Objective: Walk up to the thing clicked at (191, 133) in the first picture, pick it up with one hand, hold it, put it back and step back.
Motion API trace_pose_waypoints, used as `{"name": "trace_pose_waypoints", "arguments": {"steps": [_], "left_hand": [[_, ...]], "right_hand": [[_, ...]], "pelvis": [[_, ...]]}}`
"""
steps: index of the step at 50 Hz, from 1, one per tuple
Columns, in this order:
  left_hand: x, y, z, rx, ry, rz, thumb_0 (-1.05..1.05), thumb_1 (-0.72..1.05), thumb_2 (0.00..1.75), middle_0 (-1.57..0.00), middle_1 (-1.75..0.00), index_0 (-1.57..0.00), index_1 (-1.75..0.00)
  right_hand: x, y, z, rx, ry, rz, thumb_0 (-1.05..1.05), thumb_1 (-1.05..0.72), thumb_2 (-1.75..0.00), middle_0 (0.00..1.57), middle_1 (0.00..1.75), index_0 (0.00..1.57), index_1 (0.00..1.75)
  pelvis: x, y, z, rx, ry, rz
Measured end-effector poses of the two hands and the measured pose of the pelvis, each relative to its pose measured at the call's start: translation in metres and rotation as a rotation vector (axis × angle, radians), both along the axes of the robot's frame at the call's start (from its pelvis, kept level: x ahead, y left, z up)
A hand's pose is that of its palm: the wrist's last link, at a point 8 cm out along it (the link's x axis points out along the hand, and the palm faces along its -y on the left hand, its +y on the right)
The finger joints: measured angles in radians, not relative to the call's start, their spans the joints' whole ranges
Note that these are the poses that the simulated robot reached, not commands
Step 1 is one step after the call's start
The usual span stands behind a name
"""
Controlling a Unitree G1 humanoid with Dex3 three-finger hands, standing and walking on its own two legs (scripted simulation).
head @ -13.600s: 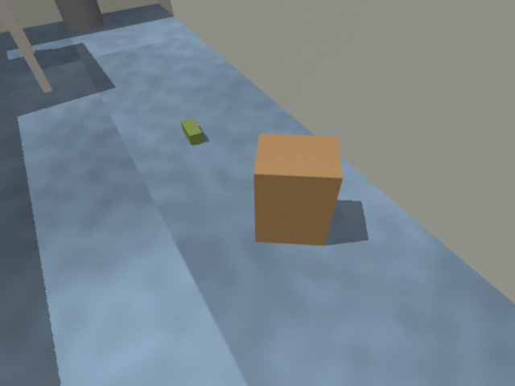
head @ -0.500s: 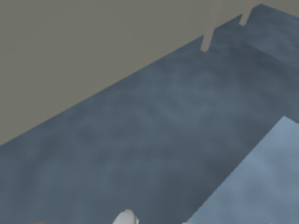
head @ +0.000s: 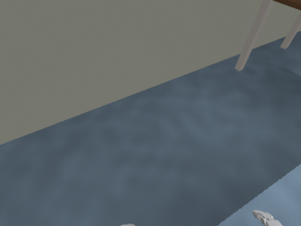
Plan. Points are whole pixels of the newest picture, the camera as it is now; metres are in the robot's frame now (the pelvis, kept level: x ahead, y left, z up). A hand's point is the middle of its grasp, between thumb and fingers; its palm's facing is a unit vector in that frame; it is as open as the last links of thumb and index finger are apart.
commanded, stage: walk up
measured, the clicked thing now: out of the picture -0.48 -0.96 -0.71
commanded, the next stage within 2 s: stand in 0.78 s
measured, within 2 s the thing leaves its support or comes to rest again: neither
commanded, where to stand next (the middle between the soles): +0.07 +0.00 m, yaw +1 degrees
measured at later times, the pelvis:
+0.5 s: pelvis +0.00 +0.01 +0.02, yaw +3 degrees
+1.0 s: pelvis +0.01 -0.01 +0.03, yaw +3 degrees
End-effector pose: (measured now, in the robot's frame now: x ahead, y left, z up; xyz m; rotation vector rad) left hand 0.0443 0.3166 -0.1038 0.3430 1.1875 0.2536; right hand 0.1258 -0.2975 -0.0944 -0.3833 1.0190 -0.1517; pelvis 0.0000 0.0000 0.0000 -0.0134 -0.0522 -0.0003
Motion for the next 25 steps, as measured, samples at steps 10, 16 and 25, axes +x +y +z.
{"name": "trace_pose_waypoints", "arguments": {"steps": [10, 16, 25], "left_hand": [[0.001, 0.012, 0.006, 0.009, -0.014, 0.011, 0.01, 0.9, 0.9, -0.2, -0.3, -0.2, -0.3], [0.014, 0.016, 0.007, 0.014, -0.031, 0.024, 0.0, 0.9, 0.9, -0.2, -0.3, -0.2, -0.3], [0.025, 0.002, 0.015, -0.018, -0.033, 0.001, 0.0, 0.9, 0.9, -0.2, -0.3, -0.2, -0.3]], "right_hand": [[-0.013, 0.002, -0.004, -0.01, 0.079, -0.002, 0.01, -0.9, -0.9, 0.2, 0.3, 0.21, 0.3], [-0.026, 0.007, -0.004, -0.003, 0.125, -0.01, 0.01, -0.9, -0.9, 0.2, 0.3, 0.21, 0.3], [-0.02, 0.015, 0.001, 0.037, 0.126, -0.021, 0.01, -0.9, -0.9, 0.2, 0.3, 0.21, 0.3]], "pelvis": [[0.001, 0.012, 0.004, 0.034, 0.009, 0.045], [0.002, 0.009, 0.008, 0.011, 0.011, 0.052], [0.003, 0.007, 0.02, 0.007, 0.002, 0.053]]}}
